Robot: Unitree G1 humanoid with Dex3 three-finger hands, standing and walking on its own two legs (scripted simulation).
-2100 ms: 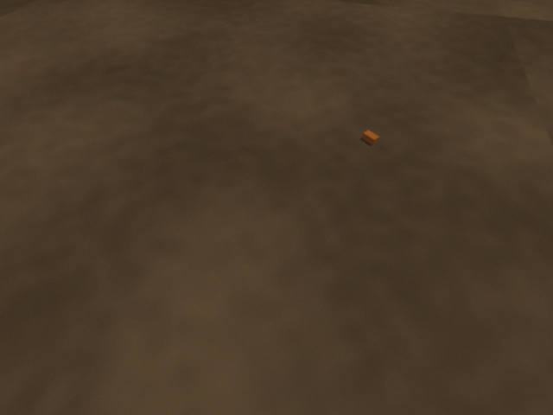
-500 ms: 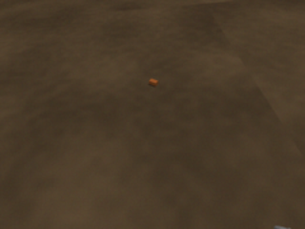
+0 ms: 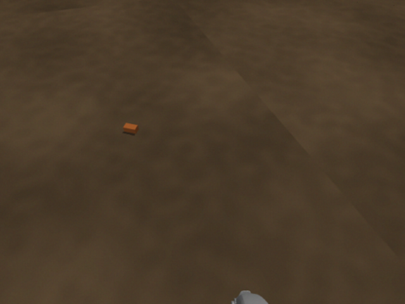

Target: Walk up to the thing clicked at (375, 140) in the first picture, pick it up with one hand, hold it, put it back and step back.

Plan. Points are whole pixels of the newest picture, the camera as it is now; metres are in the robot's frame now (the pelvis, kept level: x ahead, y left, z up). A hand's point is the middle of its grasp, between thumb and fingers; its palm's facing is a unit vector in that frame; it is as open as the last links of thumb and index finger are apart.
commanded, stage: walk up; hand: left
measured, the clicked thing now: (131, 128) +1.36 +0.44 -0.75
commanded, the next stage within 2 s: none
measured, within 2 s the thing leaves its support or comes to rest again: neither
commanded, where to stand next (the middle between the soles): +0.87 +0.27 m, yaw -17 degrees
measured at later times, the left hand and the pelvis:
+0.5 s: hand (65, 242) +0.32 +0.33 -0.14, palm faces -0.13 -0.88 -0.45, open 7.4 cm; pelvis +0.23 +0.05 -0.01, yaw -7 degrees
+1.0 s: hand (71, 157) +0.59 +0.39 -0.13, palm faces -0.21 -0.84 -0.50, open 7.4 cm; pelvis +0.43 +0.13 -0.03, yaw -13 degrees
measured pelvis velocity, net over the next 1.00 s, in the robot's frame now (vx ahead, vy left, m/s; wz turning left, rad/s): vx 0.43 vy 0.13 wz -0.22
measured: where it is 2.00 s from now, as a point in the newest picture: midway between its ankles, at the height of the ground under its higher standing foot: (143, 202)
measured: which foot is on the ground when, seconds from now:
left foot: down 0.00-0.20, up 0.22-0.54, down 0.56-0.94, up 0.96-1.00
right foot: up 0.00-0.16, down 0.18-0.58, up 0.60-0.90, down 0.92-1.00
